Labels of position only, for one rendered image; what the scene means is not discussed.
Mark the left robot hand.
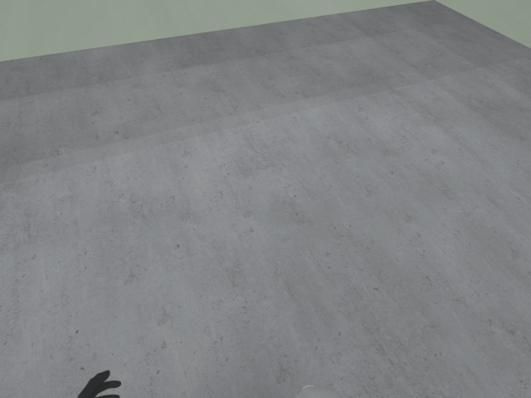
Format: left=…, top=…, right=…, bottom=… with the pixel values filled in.
left=78, top=370, right=121, bottom=398

